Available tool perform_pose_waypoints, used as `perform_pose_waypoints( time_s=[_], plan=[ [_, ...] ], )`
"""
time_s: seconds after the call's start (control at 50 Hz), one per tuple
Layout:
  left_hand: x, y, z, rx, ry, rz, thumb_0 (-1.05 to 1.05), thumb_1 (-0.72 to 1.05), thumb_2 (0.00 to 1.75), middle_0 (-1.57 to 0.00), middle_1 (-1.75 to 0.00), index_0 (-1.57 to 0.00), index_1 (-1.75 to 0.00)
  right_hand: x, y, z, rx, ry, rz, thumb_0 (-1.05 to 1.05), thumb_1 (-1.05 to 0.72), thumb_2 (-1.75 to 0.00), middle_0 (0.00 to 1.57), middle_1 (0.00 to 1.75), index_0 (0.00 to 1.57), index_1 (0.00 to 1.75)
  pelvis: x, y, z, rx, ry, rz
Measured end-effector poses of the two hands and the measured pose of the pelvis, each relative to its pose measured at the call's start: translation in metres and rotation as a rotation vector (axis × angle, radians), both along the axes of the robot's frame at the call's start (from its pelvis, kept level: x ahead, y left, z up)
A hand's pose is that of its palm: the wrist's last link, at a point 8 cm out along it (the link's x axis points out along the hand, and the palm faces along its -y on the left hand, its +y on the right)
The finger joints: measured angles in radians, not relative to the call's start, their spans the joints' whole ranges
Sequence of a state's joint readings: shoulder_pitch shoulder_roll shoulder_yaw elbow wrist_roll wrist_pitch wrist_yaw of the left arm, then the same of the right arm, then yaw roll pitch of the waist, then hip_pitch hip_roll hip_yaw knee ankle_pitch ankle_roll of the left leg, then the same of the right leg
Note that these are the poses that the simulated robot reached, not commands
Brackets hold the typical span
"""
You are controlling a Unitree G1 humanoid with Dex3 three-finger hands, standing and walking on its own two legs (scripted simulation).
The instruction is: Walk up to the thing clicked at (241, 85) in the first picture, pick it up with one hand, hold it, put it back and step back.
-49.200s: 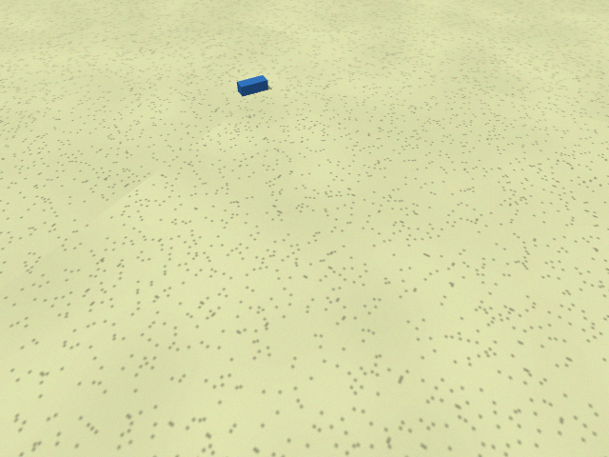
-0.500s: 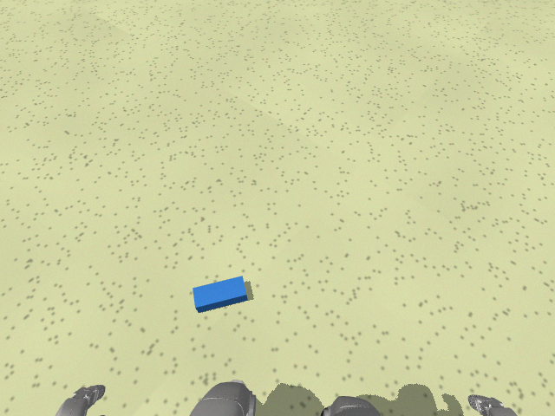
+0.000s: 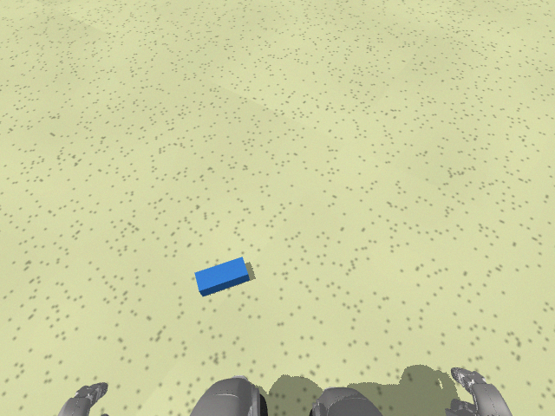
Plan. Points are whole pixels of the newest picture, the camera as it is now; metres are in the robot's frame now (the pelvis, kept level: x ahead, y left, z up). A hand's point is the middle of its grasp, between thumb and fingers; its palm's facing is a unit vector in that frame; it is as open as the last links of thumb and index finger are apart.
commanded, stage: step back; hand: left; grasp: from above
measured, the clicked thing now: (222, 276) +0.56 +0.22 -0.72
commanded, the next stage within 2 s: none
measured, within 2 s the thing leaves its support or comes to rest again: neither
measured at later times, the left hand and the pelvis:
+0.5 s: hand out of the picture -0.02 +0.30 -0.14, palm faces +0.05 -0.94 -0.35, open 7.4 cm; pelvis -0.12 +0.03 +0.02, yaw +2 degrees
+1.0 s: hand out of the picture -0.19 +0.26 -0.11, palm faces -0.02 -0.90 -0.44, open 7.4 cm; pelvis -0.29 -0.02 +0.02, yaw -1 degrees
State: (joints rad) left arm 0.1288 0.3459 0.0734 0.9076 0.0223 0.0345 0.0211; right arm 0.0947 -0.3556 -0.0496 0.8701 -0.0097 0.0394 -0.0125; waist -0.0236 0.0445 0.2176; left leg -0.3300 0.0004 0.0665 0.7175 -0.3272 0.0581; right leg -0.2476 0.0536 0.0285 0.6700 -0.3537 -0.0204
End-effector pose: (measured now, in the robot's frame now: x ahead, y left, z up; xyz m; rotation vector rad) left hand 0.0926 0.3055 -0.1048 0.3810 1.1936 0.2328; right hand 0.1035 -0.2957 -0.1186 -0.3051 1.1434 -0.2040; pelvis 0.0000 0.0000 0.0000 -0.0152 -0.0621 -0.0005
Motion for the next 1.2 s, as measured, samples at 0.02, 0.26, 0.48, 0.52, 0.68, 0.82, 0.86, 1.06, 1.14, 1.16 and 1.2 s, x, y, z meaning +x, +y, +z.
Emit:
perform_pose_waypoints(
  time_s=[0.02, 0.26, 0.48, 0.52, 0.68, 0.82, 0.86, 1.06, 1.14, 1.16, 1.2],
  plan=[
    [-0.005, -0.002, 0.003, -0.001, -0.007, -0.001, 0.00, 0.90, 0.90, -0.20, -0.30, -0.21, -0.30, -0.002, -0.001, -0.001, 0.008, -0.001, -0.003, 0.00, -0.90, -0.90, 0.21, 0.30, 0.20, 0.30, -0.003, -0.001, 0.001, -0.015, -0.003, 0.009],
    [-0.043, 0.006, 0.025, 0.005, -0.109, -0.002, 0.00, 0.90, 0.90, -0.20, -0.30, -0.21, -0.30, -0.049, -0.009, 0.020, -0.055, 0.023, 0.053, 0.00, -0.90, -0.90, 0.21, 0.30, 0.20, 0.30, -0.057, 0.008, 0.013, 0.030, 0.040, 0.030],
    [-0.111, 0.034, 0.000, -0.056, -0.087, 0.048, 0.00, 0.90, 0.90, -0.20, -0.30, -0.21, -0.30, -0.127, 0.024, 0.039, -0.088, 0.046, 0.088, 0.00, -0.90, -0.90, 0.21, 0.30, 0.20, 0.30, -0.119, 0.027, 0.013, -0.012, 0.013, 0.050],
    [-0.129, 0.035, 0.002, -0.062, -0.069, 0.048, 0.00, 0.90, 0.90, -0.20, -0.30, -0.21, -0.30, -0.135, 0.024, 0.045, -0.091, 0.036, 0.082, 0.00, -0.90, -0.90, 0.21, 0.30, 0.20, 0.30, -0.129, 0.026, 0.017, -0.016, 0.026, 0.031],
    [-0.202, 0.029, -0.004, -0.026, 0.034, 0.013, 0.00, 0.90, 0.90, -0.20, -0.30, -0.21, -0.30, -0.165, 0.007, 0.044, -0.095, -0.072, 0.060, 0.00, -0.90, -0.90, 0.21, 0.30, 0.20, 0.30, -0.182, 0.014, 0.010, 0.002, 0.024, -0.033],
    [-0.258, -0.002, 0.002, -0.006, 0.028, -0.010, 0.00, 0.90, 0.90, -0.20, -0.30, -0.21, -0.30, -0.219, -0.028, 0.015, -0.060, -0.093, 0.009, 0.00, -0.90, -0.90, 0.21, 0.30, 0.20, 0.30, -0.238, -0.007, -0.004, -0.022, -0.012, -0.031],
    [-0.275, -0.008, 0.011, -0.002, 0.022, -0.007, 0.00, 0.90, 0.90, -0.20, -0.30, -0.21, -0.30, -0.240, -0.032, 0.014, -0.047, -0.061, -0.009, 0.00, -0.90, -0.90, 0.21, 0.30, 0.20, 0.30, -0.248, -0.012, 0.002, 0.024, -0.006, -0.043],
    [-0.292, -0.007, 0.031, 0.042, -0.100, -0.023, 0.00, 0.90, 0.90, -0.20, -0.30, -0.21, -0.30, -0.352, -0.037, 0.012, -0.060, 0.117, 0.012, 0.00, -0.90, -0.90, 0.21, 0.30, 0.20, 0.30, -0.307, -0.015, 0.011, 0.037, 0.046, 0.023],
    [-0.301, -0.001, 0.014, 0.014, -0.170, -0.017, 0.00, 0.90, 0.90, -0.20, -0.30, -0.21, -0.30, -0.383, -0.026, 0.008, -0.078, 0.146, 0.041, 0.00, -0.90, -0.90, 0.20, 0.30, 0.20, 0.30, -0.340, -0.012, -0.001, 0.049, 0.021, 0.059],
    [-0.307, -0.001, 0.010, 0.003, -0.171, -0.010, 0.00, 0.90, 0.90, -0.20, -0.30, -0.21, -0.30, -0.390, -0.022, 0.010, -0.076, 0.144, 0.043, 0.00, -0.90, -0.90, 0.20, 0.30, 0.20, 0.30, -0.348, -0.012, -0.001, 0.069, 0.008, 0.051],
    [-0.322, -0.006, 0.005, -0.025, -0.158, 0.006, 0.00, 0.90, 0.90, -0.20, -0.30, -0.21, -0.30, -0.402, -0.018, 0.016, -0.068, 0.130, 0.054, 0.00, -0.90, -0.90, 0.21, 0.30, 0.20, 0.30, -0.360, -0.012, 0.002, 0.053, 0.003, 0.050]
  ],
)
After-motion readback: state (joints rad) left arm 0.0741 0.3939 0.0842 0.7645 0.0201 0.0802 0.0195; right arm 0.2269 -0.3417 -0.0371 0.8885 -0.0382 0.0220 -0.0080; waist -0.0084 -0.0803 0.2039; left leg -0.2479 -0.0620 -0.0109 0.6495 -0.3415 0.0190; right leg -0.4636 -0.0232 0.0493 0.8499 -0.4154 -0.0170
